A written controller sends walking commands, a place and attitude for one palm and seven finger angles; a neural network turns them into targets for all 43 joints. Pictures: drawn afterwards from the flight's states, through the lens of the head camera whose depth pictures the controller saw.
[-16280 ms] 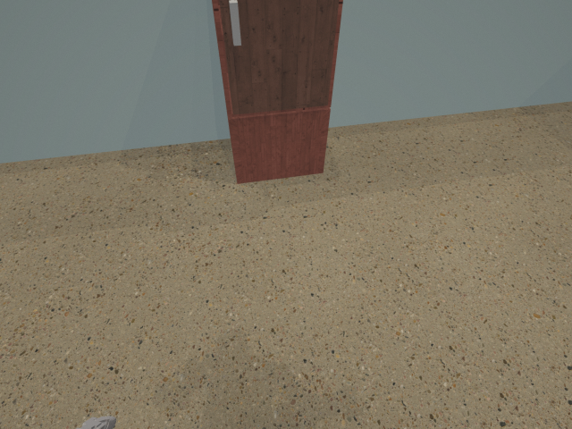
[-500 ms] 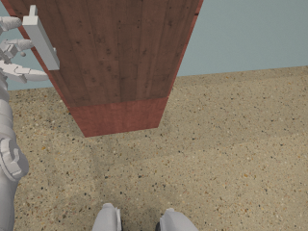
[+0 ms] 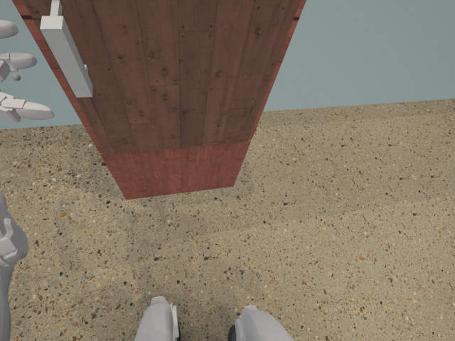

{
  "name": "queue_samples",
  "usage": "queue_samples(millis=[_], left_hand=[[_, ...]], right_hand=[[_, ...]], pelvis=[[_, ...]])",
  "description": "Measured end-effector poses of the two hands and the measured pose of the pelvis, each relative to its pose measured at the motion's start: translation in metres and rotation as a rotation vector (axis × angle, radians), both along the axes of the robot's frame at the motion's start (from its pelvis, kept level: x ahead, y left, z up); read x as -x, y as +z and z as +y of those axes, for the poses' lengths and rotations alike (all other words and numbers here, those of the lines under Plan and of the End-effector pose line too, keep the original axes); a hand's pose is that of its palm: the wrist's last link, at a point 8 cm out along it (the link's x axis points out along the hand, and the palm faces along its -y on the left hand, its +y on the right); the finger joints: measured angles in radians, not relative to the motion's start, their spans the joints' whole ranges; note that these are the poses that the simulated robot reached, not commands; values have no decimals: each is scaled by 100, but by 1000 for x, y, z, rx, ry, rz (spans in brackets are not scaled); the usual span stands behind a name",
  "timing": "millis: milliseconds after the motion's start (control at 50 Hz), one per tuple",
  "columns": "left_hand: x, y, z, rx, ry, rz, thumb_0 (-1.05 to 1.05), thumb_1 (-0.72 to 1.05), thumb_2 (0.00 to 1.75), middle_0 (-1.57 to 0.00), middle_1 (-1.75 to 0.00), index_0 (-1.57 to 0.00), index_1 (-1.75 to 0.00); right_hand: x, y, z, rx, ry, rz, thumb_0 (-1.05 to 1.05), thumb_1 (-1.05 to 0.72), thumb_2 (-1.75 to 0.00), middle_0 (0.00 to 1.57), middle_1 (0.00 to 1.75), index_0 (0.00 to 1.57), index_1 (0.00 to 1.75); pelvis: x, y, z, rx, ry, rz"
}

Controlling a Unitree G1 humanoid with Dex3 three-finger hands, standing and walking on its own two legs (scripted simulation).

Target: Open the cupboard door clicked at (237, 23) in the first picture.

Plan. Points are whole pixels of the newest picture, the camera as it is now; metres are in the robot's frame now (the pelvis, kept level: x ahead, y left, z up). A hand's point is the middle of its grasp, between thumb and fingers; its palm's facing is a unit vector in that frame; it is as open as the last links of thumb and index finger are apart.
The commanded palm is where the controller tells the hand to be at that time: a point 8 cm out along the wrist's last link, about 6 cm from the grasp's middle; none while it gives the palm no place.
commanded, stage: move the hooked fingers beside the handle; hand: left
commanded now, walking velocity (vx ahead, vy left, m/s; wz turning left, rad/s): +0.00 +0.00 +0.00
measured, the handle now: (71, 51) +0.57 +0.22 +0.10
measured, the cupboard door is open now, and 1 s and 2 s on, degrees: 0 0 0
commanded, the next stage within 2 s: slide the fingers in behind the handle in 0.66 s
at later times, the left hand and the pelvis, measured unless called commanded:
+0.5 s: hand (14, 74) +0.51 +0.29 +0.11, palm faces +0.12 -0.99 +0.00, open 14.0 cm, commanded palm +0.49 +0.32 +0.10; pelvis +0.00 +0.00 +0.00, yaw -1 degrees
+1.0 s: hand (30, 73) +0.52 +0.27 +0.10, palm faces +0.10 -0.99 +0.01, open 14.0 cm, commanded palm +0.50 +0.30 +0.10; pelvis +0.00 +0.00 +0.00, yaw +0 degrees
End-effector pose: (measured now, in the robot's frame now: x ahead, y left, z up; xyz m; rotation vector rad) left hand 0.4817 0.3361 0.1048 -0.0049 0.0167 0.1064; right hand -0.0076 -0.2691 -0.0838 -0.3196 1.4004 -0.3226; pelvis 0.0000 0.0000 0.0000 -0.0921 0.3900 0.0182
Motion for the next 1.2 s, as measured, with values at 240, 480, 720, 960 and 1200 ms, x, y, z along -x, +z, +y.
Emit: queue_samples(millis=[240, 480, 720, 960, 1200], left_hand=[[-7, -2, -11, 4, 8, 8, -1, -50, 30, -30, -120, -30, -120], [-2, 2, 2, 2, 14, 12, -1, -50, 30, -30, -120, -30, -120], [-8, -5, -4, 9, 3, 13, -1, -50, 30, -30, -120, -30, -120], [-10, -1, -14, 7, -1, 6, -1, -50, 30, -30, -120, -30, -120], [-13, -5, -32, 19, 5, 13, -1, -50, 30, -30, -120, -30, -121]], right_hand=[[8, -1, 10, -20, -18, -4, 0, -91, -89, 20, 30, 21, 30], [18, 0, 11, -22, -35, 22, 0, -91, -89, 20, 30, 21, 30], [9, 2, 2, 8, -7, 16, 0, -91, -89, 20, 30, 21, 30], [6, -1, 9, -28, -19, 7, 0, -91, -89, 20, 30, 21, 30], [4, -4, 8, -39, -17, -4, 0, -91, -89, 20, 30, 21, 30]], pelvis=[[1, 0, 4, -1, -10, -1], [0, 1, 3, -1, -13, -2], [1, -1, 2, 3, -4, 10], [-3, 1, 1, -1, -10, 2], [-4, 1, -1, -7, -6, -1]])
